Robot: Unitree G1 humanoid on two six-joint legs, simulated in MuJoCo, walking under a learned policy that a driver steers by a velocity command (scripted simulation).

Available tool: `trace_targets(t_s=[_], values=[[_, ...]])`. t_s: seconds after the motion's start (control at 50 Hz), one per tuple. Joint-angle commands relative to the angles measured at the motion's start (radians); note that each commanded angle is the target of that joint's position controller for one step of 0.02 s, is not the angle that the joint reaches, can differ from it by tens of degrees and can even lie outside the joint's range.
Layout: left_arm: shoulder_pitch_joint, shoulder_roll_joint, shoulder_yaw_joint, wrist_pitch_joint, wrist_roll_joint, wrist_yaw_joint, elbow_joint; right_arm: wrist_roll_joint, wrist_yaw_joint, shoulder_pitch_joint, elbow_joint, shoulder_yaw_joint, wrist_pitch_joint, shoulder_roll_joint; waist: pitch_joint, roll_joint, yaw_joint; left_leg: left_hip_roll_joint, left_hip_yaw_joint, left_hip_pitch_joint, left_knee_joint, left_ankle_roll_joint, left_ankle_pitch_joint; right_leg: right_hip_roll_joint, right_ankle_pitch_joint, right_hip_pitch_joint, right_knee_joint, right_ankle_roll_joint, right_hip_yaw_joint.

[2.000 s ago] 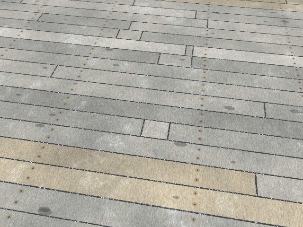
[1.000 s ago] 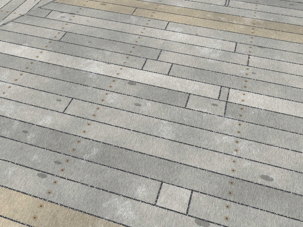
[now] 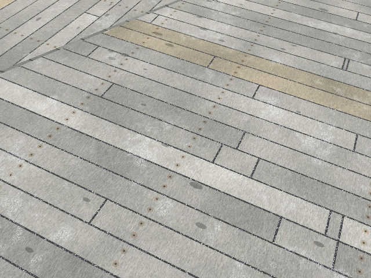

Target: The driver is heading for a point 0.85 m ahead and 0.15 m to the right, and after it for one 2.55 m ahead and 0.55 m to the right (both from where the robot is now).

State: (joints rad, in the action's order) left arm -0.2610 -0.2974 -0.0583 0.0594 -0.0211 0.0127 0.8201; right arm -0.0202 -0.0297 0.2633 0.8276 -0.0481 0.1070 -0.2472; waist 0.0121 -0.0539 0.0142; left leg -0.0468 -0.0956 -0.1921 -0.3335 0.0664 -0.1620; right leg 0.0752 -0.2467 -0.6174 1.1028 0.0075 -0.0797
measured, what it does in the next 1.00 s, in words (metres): walks ahead, turning right: right foot, then left foot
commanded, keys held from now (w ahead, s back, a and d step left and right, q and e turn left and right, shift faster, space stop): s+e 0.32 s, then w+e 0.04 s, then e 0.10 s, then no key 0.54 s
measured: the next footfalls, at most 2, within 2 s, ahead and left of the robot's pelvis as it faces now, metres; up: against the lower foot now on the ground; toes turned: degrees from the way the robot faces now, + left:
right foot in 0.26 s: +0.23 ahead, -0.12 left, +0.00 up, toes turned -9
left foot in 0.64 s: +0.17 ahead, +0.13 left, +0.00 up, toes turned -20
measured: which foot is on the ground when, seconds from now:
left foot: down 0.00-0.26, up 0.28-0.62, down 0.64-1.00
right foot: up 0.00-0.24, down 0.26-0.66, up 0.68-0.96, down 0.98-1.00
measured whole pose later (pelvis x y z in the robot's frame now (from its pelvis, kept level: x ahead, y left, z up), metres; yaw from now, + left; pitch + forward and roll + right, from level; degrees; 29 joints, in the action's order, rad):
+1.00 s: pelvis +0.10 +0.05 -0.01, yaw -21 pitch +0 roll +0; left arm -0.23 -0.25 -0.06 -0.04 -0.01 0.04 0.72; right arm 0.00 0.02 0.21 0.81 -0.01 0.02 -0.20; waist 0.01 -0.03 0.01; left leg -0.02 -0.02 -0.24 -0.52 0.03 -0.28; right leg 0.03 -0.27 -0.19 0.46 -0.07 -0.08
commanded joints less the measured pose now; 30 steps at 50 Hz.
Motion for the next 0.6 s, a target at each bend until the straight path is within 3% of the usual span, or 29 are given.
trace_targets(t_s=[0.02, 0.06, 0.1, 0.14, 0.2, 0.24, 0.26, 0.28, 0.3, 0.32, 0.34, 0.36, 0.38, 0.4, 0.44, 0.52, 0.6], values=[[-0.097, -0.029, -0.016, -0.006, 0.015, 0.008, -0.045, -0.008, 0.022, -0.101, -0.057, -0.024, 0.02, -0.12, -0.005, 0.136, -0.071, 0.257, 0.05, -0.043, 0.117, 0.125, 0.753, -0.005, 0.125, 0.02, -0.088, -0.029, -0.003], [-0.037, -0.013, -0.01, -0.004, 0.019, -0.006, -0.073, 0.0, 0.045, -0.106, -0.055, -0.025, 0.001, -0.137, -0.022, 0.137, -0.05, 0.226, -0.02, -0.03, 0.102, 0.104, 0.727, -0.014, 0.243, 0.063, -0.243, -0.029, 0.053], [0.032, -0.001, -0.005, -0.006, 0.02, -0.026, -0.109, 0.008, 0.063, -0.076, -0.043, -0.028, -0.019, -0.157, -0.042, 0.129, -0.015, 0.24, -0.032, 0.026, 0.08, 0.104, 0.701, -0.018, 0.306, 0.08, -0.348, -0.027, 0.079], [0.056, -0.015, -0.009, -0.014, 0.021, -0.045, -0.14, 0.016, 0.073, -0.066, -0.035, -0.032, -0.042, -0.173, -0.053, 0.127, -0.005, 0.269, -0.027, 0.092, 0.039, 0.113, 0.666, -0.02, 0.278, 0.075, -0.405, -0.02, 0.087], [0.045, -0.051, -0.024, -0.02, 0.024, -0.067, -0.178, 0.034, 0.081, -0.087, -0.04, -0.04, -0.079, -0.184, -0.055, 0.133, -0.018, 0.305, -0.011, 0.136, -0.091, 0.105, 0.647, -0.041, 0.142, 0.09, -0.467, 0.012, 0.11], [-0.052, -0.08, -0.041, -0.01, 0.022, -0.069, -0.168, 0.046, 0.09, -0.106, -0.053, -0.039, -0.096, -0.171, -0.093, 0.113, -0.067, 0.258, -0.041, 0.118, -0.295, 0.055, 0.681, -0.098, 0.217, 0.233, -0.625, 0.057, 0.147], [-0.113, -0.159, -0.066, -0.002, 0.032, -0.052, -0.168, 0.033, 0.088, -0.058, -0.057, -0.033, -0.093, -0.161, -0.148, 0.01, -0.089, 0.163, -0.063, 0.023, -0.495, -0.018, 0.514, -0.049, 0.636, 0.412, -0.703, 0.114, 0.039], [-0.114, -0.26, -0.082, -0.008, 0.05, -0.027, -0.199, -0.02, 0.073, 0.003, -0.084, -0.004, -0.086, -0.079, -0.224, -0.242, -0.034, -0.007, -0.073, -0.308, -0.848, -0.1, -0.359, 0.228, 1.278, 0.674, -0.634, 0.289, -0.318], [-0.106, -0.221, -0.063, -0.01, 0.069, -0.018, -0.224, -0.002, 0.054, 0.03, -0.074, 0.0, -0.083, -0.099, -0.414, -0.22, -0.038, -0.066, 0.162, -0.397, -1.08, -0.114, -0.545, 0.357, 1.254, 0.755, -0.654, 0.423, -0.52], [-0.043, -0.175, -0.055, -0.018, 0.056, -0.02, -0.251, 0.02, 0.047, -0.002, -0.069, -0.013, -0.096, -0.152, -0.396, -0.091, -0.055, -0.02, 0.23, -0.41, -1.127, -0.103, -0.491, 0.302, 1.114, 0.695, -0.66, 0.379, -0.429], [0.026, -0.148, -0.049, -0.031, 0.03, -0.016, -0.264, 0.022, 0.05, -0.031, -0.074, -0.018, -0.112, -0.161, -0.333, 0.02, -0.03, 0.017, 0.229, -0.424, -1.073, -0.097, -0.4, 0.231, 0.789, 0.608, -0.679, 0.31, -0.349], [0.056, -0.117, -0.041, -0.048, 0.008, -0.012, -0.268, 0.014, 0.059, -0.064, -0.076, -0.021, -0.125, -0.148, -0.253, 0.084, -0.018, 0.043, 0.213, -0.432, -0.969, -0.097, -0.328, 0.17, 0.418, 0.497, -0.735, 0.257, -0.314], [0.095, -0.115, -0.037, -0.061, 0.005, -0.007, -0.274, 0.014, 0.065, -0.085, -0.088, -0.023, -0.136, -0.142, -0.185, 0.041, 0.004, 0.045, 0.192, -0.39, -0.873, -0.099, -0.272, 0.119, 0.19, 0.38, -0.783, 0.229, -0.289], [0.117, -0.12, -0.04, -0.07, 0.018, -0.004, -0.284, 0.017, 0.064, -0.083, -0.09, -0.02, -0.143, -0.124, -0.147, -0.019, 0.017, 0.027, 0.168, -0.342, -0.783, -0.1, -0.242, 0.078, 0.073, 0.309, -0.818, 0.211, -0.277], [0.105, -0.127, -0.049, -0.075, 0.035, 0.006, -0.293, 0.025, 0.068, -0.064, -0.081, -0.016, -0.139, -0.101, -0.138, -0.084, 0.008, 0.001, 0.152, -0.284, -0.646, -0.11, -0.25, 0.059, 0.024, 0.291, -0.841, 0.207, -0.278], [0.077, -0.143, -0.06, -0.075, 0.031, 0.023, -0.292, 0.023, 0.068, -0.042, -0.064, -0.018, -0.132, -0.106, -0.18, -0.122, -0.02, 0.012, 0.142, -0.196, -0.49, -0.104, -0.23, 0.078, -0.089, 0.309, -0.848, 0.186, -0.308], [0.075, -0.13, -0.055, -0.091, 0.027, 0.026, -0.286, 0.021, 0.048, 0.015, -0.044, -0.026, -0.123, -0.105, -0.15, -0.135, -0.011, 0.007, 0.088, -0.096, -0.315, -0.06, -0.184, 0.067, -0.217, 0.264, -0.844, 0.141, -0.321]])
Over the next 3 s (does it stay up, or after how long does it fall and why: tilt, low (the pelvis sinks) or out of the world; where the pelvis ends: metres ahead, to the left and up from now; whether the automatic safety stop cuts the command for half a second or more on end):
stays up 0.49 -0.06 0.00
